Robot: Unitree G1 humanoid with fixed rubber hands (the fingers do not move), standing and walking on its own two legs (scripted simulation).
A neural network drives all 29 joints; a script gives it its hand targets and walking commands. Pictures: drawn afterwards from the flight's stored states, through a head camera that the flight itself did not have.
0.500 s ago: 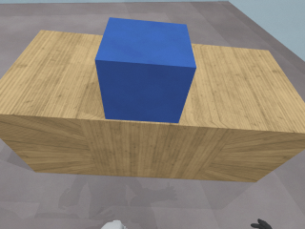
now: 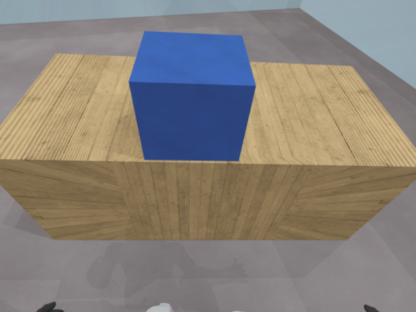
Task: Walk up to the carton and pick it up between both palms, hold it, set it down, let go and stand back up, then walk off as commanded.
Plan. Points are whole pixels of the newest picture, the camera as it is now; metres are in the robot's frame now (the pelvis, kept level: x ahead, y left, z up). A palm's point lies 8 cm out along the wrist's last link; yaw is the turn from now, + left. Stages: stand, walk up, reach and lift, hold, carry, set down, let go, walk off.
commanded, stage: walk off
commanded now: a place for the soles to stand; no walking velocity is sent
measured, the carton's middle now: (193, 98) +0.73 +0.05 -0.01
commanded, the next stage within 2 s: none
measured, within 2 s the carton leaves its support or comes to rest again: neither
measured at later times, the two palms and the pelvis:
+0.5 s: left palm out of the picture +0.07 +0.34 -0.12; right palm out of the picture +0.04 -0.31 -0.07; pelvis -0.03 +0.03 -0.01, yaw -1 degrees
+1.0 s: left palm out of the picture +0.02 +0.35 -0.10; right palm out of the picture +0.04 -0.30 -0.07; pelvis -0.04 +0.04 +0.00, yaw +0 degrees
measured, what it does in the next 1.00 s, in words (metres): steps on the spot: right foot, then left foot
